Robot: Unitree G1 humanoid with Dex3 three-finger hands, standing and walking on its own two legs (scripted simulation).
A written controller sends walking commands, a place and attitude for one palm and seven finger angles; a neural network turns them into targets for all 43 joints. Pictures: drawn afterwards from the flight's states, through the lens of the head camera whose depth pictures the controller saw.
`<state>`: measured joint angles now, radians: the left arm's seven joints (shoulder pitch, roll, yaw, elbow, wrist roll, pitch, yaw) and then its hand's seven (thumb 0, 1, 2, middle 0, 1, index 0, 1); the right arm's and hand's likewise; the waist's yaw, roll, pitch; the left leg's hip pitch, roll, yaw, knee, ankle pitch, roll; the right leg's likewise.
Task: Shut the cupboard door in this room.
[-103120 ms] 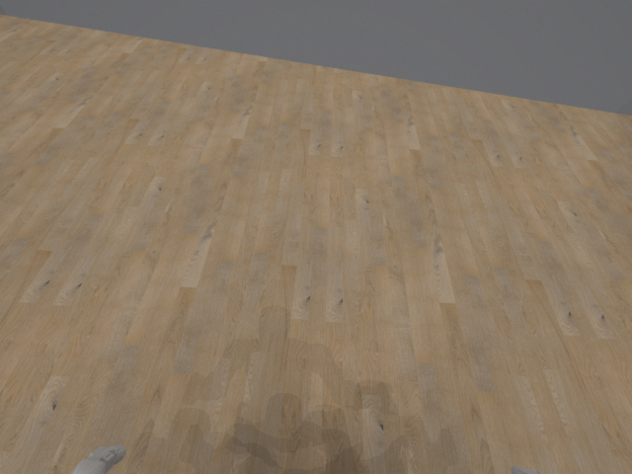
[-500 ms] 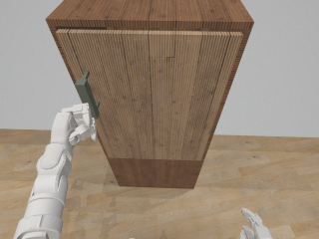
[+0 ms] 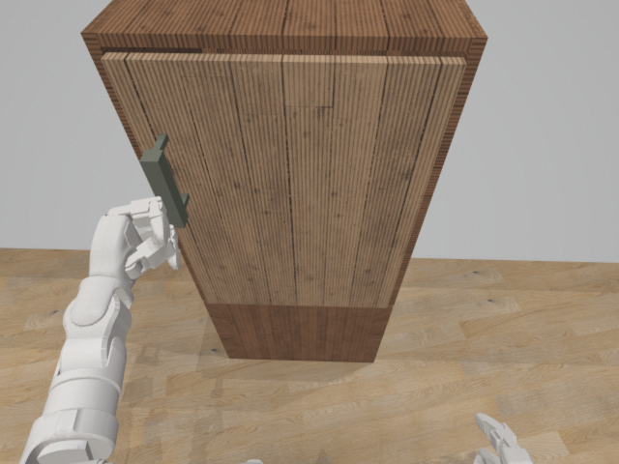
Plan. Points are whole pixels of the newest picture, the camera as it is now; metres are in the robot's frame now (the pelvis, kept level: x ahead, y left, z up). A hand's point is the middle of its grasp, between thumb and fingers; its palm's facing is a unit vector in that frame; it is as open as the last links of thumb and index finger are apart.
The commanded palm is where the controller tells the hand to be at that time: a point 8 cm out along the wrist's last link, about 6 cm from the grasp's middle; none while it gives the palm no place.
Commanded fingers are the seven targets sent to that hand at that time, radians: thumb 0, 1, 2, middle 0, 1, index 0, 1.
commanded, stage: push the door shut along its arc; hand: left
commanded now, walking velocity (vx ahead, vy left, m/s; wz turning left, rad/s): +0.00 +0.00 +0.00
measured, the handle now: (170, 181) +0.48 +0.23 +0.09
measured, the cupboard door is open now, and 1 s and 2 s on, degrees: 0 0 0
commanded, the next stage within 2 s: pull the fist back off the door in 0.76 s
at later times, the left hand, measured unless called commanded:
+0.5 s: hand (173, 216) +0.40 +0.20 +0.11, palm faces -0.12 -0.99 -0.01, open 2.9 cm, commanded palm +0.40 +0.24 +0.10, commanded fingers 0.00 0.90 0.90 -1.30 -1.50 -1.30 -1.50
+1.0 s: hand (177, 212) +0.41 +0.20 +0.11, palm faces +0.02 -1.00 +0.02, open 3.1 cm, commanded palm +0.42 +0.22 +0.10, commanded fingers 0.00 0.90 0.90 -1.30 -1.50 -1.30 -1.50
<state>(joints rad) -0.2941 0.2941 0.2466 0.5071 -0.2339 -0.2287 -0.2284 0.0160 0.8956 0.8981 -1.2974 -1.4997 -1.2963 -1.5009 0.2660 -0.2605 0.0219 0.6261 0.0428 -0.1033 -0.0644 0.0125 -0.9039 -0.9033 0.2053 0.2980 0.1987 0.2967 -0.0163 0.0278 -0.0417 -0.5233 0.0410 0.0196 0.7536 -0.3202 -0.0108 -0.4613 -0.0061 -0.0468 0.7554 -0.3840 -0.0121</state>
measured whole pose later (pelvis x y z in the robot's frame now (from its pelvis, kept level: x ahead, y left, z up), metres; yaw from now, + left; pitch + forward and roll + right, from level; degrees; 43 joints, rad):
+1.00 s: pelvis -0.06 +0.01 -0.03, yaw +3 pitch +11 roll -2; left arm -0.89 0.38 0.17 1.03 -0.21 -0.25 -0.18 -0.01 0.81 0.90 -1.45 -1.50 -1.42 -1.50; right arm 0.32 -0.27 0.05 0.69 0.04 -0.14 -0.07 0.01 -0.90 -0.90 0.21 0.30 0.20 0.30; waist -0.06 0.01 -0.05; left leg -0.84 -0.01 -0.04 0.92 -0.33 0.00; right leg -0.75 -0.02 -0.07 0.91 -0.35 0.00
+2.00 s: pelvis +0.04 +0.02 +0.00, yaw -2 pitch +6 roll -2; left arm -0.03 0.22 0.14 0.10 -0.22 -0.10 -0.15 0.02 0.90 0.90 -1.30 -1.50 -1.30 -1.50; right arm 0.20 -0.22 0.04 0.52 0.04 -0.14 -0.03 0.01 -0.90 -0.90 0.21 0.30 0.20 0.30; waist 0.03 0.04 -0.10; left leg -0.49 -0.02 -0.03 0.77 -0.39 0.02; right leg -0.42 0.01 0.00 0.73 -0.41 0.01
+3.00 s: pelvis +0.02 +0.01 +0.03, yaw -3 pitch -4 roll +0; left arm 0.43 0.33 0.32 -0.32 -0.07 -0.09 0.10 0.01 0.89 0.90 -0.52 -0.65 -0.52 -0.65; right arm 0.19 -0.21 0.04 0.63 0.01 -0.12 -0.08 0.01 -0.90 -0.90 0.21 0.30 0.20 0.30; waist 0.06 0.06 0.00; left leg -0.15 -0.02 -0.01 0.47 -0.25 0.02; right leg -0.10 0.00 0.02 0.45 -0.28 0.00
